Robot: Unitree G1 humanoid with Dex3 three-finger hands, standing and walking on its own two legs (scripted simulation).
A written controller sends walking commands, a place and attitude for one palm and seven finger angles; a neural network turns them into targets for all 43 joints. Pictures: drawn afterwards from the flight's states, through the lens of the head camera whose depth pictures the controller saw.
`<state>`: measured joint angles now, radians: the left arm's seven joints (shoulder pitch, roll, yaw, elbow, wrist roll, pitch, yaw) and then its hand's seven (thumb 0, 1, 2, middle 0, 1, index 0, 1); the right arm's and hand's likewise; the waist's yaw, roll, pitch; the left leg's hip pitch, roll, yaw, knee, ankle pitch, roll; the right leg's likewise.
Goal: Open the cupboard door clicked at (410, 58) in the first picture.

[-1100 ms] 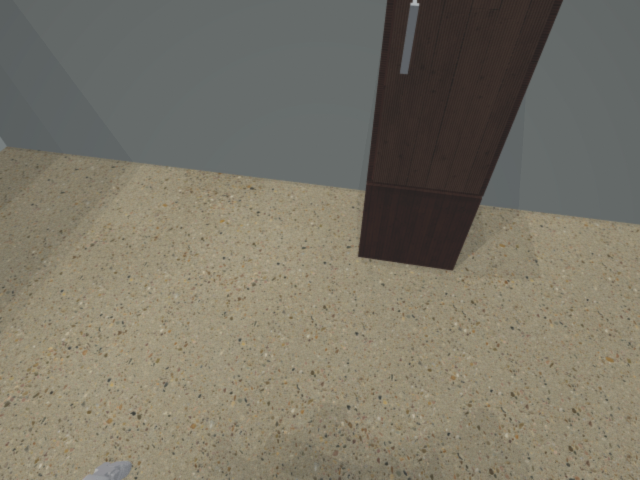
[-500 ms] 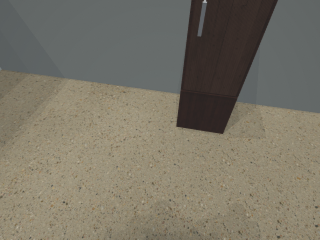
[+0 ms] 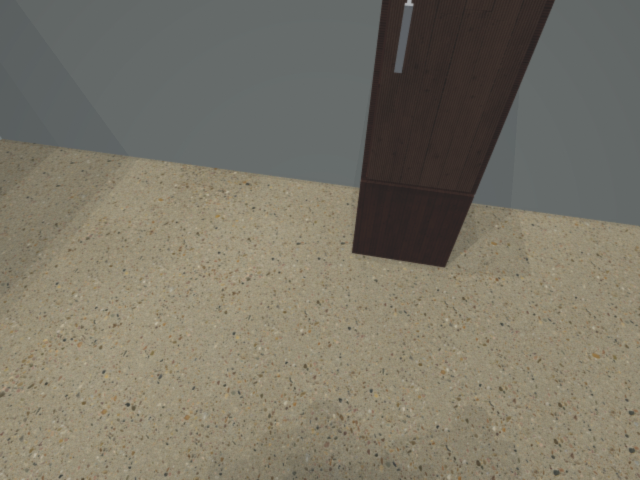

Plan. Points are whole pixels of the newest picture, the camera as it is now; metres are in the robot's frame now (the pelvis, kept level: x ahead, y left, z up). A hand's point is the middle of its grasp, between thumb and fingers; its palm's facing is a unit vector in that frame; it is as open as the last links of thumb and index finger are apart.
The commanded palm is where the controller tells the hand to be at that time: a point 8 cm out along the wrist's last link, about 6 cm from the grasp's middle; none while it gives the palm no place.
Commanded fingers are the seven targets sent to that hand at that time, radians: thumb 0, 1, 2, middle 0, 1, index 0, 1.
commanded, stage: look at it before walking up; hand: left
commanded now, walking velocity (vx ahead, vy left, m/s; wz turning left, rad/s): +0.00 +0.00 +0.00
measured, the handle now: (403, 36) +1.07 -0.14 +0.12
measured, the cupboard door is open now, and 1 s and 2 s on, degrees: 0 0 0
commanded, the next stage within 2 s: walk to a spot facing it in 0.34 s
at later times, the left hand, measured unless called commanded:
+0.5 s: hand out of the picture +0.09 +0.25 -0.15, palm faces -0.04 -0.94 -0.34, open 7.4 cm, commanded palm none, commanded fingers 0.00 0.90 0.90 -0.20 -0.30 -0.20 -0.30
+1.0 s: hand out of the picture +0.05 +0.15 -0.16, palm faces -0.20 -0.94 -0.27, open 7.4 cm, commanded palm none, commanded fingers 0.00 0.90 0.90 -0.20 -0.30 -0.20 -0.30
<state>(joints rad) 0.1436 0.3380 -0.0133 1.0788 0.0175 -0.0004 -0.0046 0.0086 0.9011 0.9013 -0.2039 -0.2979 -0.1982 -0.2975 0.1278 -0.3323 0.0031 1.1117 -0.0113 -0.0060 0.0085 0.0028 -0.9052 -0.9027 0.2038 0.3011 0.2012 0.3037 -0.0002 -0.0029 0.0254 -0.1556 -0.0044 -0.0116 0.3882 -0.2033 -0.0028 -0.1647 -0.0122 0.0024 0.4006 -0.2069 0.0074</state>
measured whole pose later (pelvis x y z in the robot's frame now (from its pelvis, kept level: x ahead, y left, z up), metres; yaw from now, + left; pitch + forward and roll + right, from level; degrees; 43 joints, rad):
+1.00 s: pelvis -0.02 -0.04 -0.01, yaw -15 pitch +0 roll +2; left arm 0.29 0.19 0.03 0.94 0.02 0.03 -0.01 0.01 0.90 0.90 -0.20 -0.30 -0.20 -0.30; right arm 0.15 -0.24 -0.06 0.98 -0.02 0.06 0.00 0.00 -0.91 -0.90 0.20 0.30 0.20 0.30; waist 0.03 0.03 0.08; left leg -0.47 0.05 0.01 1.12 -0.36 -0.06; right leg -0.30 0.07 0.02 0.56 -0.26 -0.09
